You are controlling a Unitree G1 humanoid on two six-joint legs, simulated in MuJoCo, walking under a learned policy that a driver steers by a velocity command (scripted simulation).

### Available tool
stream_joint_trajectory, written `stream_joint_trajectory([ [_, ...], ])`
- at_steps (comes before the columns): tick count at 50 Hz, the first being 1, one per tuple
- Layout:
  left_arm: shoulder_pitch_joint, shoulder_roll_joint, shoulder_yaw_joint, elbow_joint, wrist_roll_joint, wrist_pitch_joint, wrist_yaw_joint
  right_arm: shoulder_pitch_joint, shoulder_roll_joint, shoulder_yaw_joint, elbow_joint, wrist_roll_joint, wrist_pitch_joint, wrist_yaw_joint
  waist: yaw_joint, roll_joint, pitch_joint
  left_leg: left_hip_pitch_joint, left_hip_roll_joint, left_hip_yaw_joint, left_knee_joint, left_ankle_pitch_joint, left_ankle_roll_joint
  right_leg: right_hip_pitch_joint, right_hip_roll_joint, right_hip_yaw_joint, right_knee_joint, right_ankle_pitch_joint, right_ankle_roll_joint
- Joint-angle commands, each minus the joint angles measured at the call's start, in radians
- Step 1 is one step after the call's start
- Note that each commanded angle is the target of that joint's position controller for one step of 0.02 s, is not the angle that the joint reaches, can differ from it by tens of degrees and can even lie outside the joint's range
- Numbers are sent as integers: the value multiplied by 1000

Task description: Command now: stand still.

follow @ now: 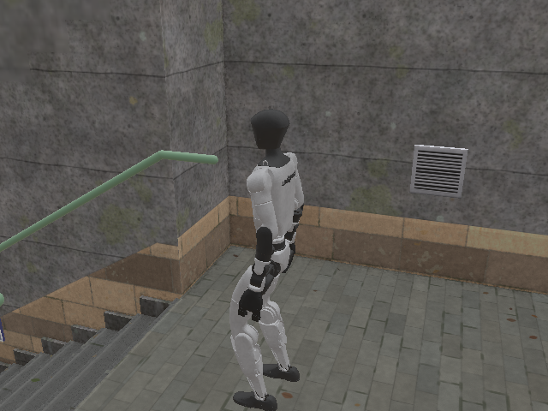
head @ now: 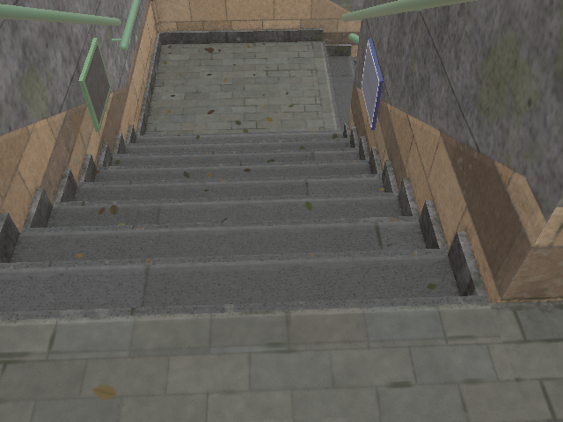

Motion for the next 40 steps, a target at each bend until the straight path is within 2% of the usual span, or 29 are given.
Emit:
stream_joint_trajectory([
  [1, 67, 76, 11, -8, 0, -4, 4, 36, -86, -14, -17, 0, -6, -3, 0, -2, 4, 30, 49, -56, -88, 133, 31, -57, -24, 24, -85, 125, -21],
  [5, 74, 73, 10, -1, 0, -4, 5, 41, -83, -14, -13, 0, -7, -3, 1, 1, 10, 23, 49, -58, -96, 111, 32, -61, -23, 22, -88, 109, -20],
  [6, 97, 64, 9, 12, -1, -3, 5, 62, -78, -13, -2, 0, -6, -4, 0, 6, -13, 32, 41, -54, -105, -15, 37, -53, -9, 6, -82, 10, -23],
  [7, 103, 72, 13, 14, -7, -2, 7, 75, -101, -23, 2, 8, -3, -6, -3, 16, 0, 16, 33, -57, -107, -215, 53, -78, 13, -16, -48, -135, -36],
  [8, 94, 82, 16, 5, -11, -4, 9, 85, -124, -31, 0, 16, -4, -7, -9, 32, 32, -18, 54, -92, -128, -400, 77, -127, 20, -22, -15, -263, -52],
  [9, 75, 81, 16, -11, -13, -11, 9, 102, -137, -37, -3, 20, -10, -7, -19, 58, 72, -36, 104, -165, -172, -527, 107, -196, 17, -21, 28, -322, -64],
  [11, 34, 35, 7, -40, -19, -40, -1, 176, -183, -55, 4, 26, -32, -1, -44, 166, 87, 22, 277, -422, -308, -636, 199, -305, 19, -58, 212, -200, -65],
  [12, 13, 47, 10, -49, -19, -52, -9, 184, -193, -61, 1, 21, -42, 0, -48, 165, 92, -2, 345, -527, -355, -609, 241, -313, -11, -26, 307, -155, -77],
  [14, -4, 73, 23, -64, -26, -65, -20, 149, -183, -59, -27, 5, -64, 4, -28, 123, 78, 2, 380, -556, -376, -512, 252, -375, -57, 28, 460, -235, -97],
  [15, 5, 72, 24, -69, -31, -70, -23, 113, -184, -59, -45, 14, -71, 7, -8, 122, 68, 7, 371, -517, -372, -462, 229, -380, -80, 44, 423, -241, -105],
  [16, 6, 79, 27, -69, -33, -75, -24, 75, -175, -56, -62, 26, -74, 8, 8, 111, 58, -7, 329, -431, -367, -386, 191, -327, -85, 34, 318, -220, -107],
  [18, 70, 60, 33, -32, -30, -84, -22, 20, -191, -60, -78, 41, -63, 12, 61, 97, 30, -118, 208, -231, -303, -272, 138, -80, -12, -72, 72, -77, -95],
  [19, 137, 55, 39, 3, -24, -83, -24, 34, -194, -61, -76, 45, -55, 13, 81, 82, 15, -182, 169, -177, -239, -280, 130, 45, 32, -115, 15, 4, -77],
  [20, 211, 59, 44, 33, -19, -77, -26, 38, -184, -59, -80, 47, -52, 13, 100, 52, 9, -245, 138, -143, -161, -290, 117, 135, 42, -111, -9, 19, -69],
  [21, 315, 85, 53, 53, -19, -75, -25, 7, -139, -47, -97, 41, -55, 17, 137, -49, -10, -356, 91, -83, 43, -222, 81, 246, -64, 47, -86, -58, -97],
  [22, 418, 188, 72, 44, -17, -79, -22, -23, -59, -26, -128, 25, -71, 24, 157, -278, -46, -535, 1, 42, 414, -190, 25, 359, -301, 432, -263, -214, -191],
  [23, 434, 221, 67, 46, 7, -94, -30, -67, -64, -26, -169, 31, -91, 29, 145, -289, -12, -699, -15, -47, 648, -287, 42, 312, -434, 749, -365, -402, -316],
  [24, 332, 176, 48, 20, 9, -109, -31, -90, -84, -24, -183, 49, -106, 36, 94, -169, 65, -804, 61, -108, 761, -202, 63, 270, -433, 724, -360, -463, -308],
  [25, 248, 149, 34, -8, 12, -115, -38, -85, -117, -28, -188, 50, -114, 42, 61, -96, 81, -828, 91, -102, 785, -81, 69, 251, -381, 587, -340, -342, -256],
  [26, 195, 157, 32, -26, 10, -114, -48, -69, -129, -34, -171, 33, -115, 40, 36, -60, 64, -776, 115, -102, 738, 3, 68, 211, -331, 466, -342, -198, -211],
  [27, 158, 148, 25, -48, 4, -110, -46, -61, -145, -40, -168, 18, -113, 41, 17, -55, 61, -716, 132, -101, 659, 59, 54, 165, -295, 369, -346, -48, -178],
  [28, 175, 118, 16, -45, 5, -103, -44, -64, -141, -43, -165, 14, -106, 45, 19, -62, 48, -661, 131, -81, 613, 97, 38, 139, -260, 288, -349, 66, -159],
  [30, 242, 121, 11, -31, 7, -95, -33, -103, -105, -38, -181, 11, -91, 50, 34, -85, 43, -633, 115, -39, 532, 161, 10, 127, -226, 195, -355, 219, -162],
  [33, 273, 135, 5, -34, 8, -86, -6, -255, -75, -28, -244, 16, -81, 59, 62, -85, 72, -569, 81, -8, 298, 274, -1, 89, -199, 126, -387, 278, -152],
  [35, 292, 160, 8, -40, 14, -81, 0, -324, -76, -27, -269, 16, -76, 68, 79, -90, 81, -515, 59, 12, 195, 332, -4, 98, -197, 97, -400, 291, -144],
  [38, 313, 171, 14, -33, 1, -77, 1, -395, -87, -25, -301, 24, -74, 83, 87, -101, 109, -504, 57, 7, 103, 333, 9, 167, -227, 81, -389, 297, -145],
  [39, 321, 167, 17, -22, -9, -76, 7, -424, -82, -21, -318, 31, -78, 89, 86, -109, 119, -513, 58, 5, 61, 316, 21, 201, -245, 81, -376, 299, -147],
  [40, 324, 173, 21, -18, -10, -73, 11, -443, -87, -20, -331, 31, -84, 96, 84, -108, 124, -510, 54, 10, 38, 292, 32, 235, -259, 77, -353, 339, -145],
])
